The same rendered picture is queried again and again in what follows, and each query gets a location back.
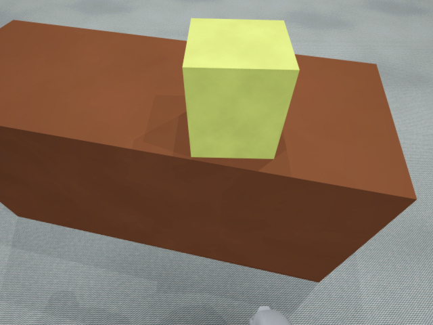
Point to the carton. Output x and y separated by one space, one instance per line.
239 77

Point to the right robot shin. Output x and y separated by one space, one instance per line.
263 308

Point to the right robot thigh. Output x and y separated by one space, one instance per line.
269 317

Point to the pedestal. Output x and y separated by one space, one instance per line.
94 136

